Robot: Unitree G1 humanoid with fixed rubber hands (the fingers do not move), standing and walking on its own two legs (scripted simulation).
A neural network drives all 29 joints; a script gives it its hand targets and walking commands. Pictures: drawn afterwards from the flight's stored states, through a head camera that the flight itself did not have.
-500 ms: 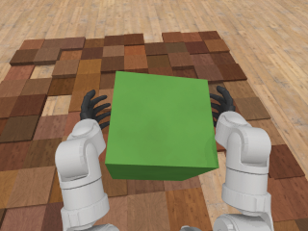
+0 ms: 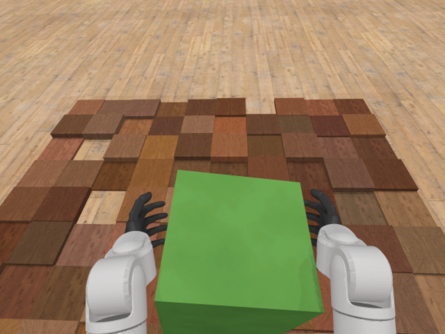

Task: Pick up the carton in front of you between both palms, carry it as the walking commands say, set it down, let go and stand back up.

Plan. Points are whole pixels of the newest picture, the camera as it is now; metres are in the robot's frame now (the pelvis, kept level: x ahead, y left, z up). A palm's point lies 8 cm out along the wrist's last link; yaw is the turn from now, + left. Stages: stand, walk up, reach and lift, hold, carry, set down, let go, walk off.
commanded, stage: carry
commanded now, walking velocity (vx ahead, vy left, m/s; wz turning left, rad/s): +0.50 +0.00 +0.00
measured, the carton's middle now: (228, 261) +0.27 +0.02 +0.00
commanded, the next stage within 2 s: none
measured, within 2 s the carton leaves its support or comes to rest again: neither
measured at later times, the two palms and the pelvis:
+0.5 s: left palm (167, 118) +0.60 +0.16 +0.08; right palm (288, 118) +0.59 -0.13 +0.08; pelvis +0.35 +0.02 -0.03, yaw -1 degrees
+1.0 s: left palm (164, 38) +0.97 +0.22 +0.13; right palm (255, 32) +0.97 -0.08 +0.14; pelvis +0.65 +0.06 -0.02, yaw +0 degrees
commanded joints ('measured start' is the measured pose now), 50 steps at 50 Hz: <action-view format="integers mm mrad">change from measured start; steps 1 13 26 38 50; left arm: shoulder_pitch -376 -335 -284 -473 -952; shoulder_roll -1022 -969 -866 -920 -534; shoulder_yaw -625 -659 -644 -678 -431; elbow -97 -119 -116 -109 131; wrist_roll -366 -336 -323 -373 -293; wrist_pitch -13 -24 -17 -56 -6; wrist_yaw -240 -224 -178 -200 1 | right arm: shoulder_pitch -370 -338 -303 -451 -875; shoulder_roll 1027 975 794 890 429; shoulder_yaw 626 638 627 645 331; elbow -116 -130 -202 -136 135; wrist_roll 330 376 367 350 306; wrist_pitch -76 -89 -52 -106 -68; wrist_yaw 198 225 201 196 27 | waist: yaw -8 -53 -12 -15 -110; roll -135 57 115 -148 344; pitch -210 -287 -254 -228 -287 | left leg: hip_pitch -1 823 507 204 874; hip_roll -29 282 58 -9 334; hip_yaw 50 -357 154 21 -588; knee -99 -331 -69 -48 -350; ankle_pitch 81 229 672 -21 -64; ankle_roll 14 224 46 14 242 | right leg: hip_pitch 246 -719 -53 -97 -810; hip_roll -230 -92 64 -262 -34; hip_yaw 120 154 -118 81 74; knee -5 1058 254 -60 1101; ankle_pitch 616 -157 118 80 -296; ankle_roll -106 -3 -52 -129 24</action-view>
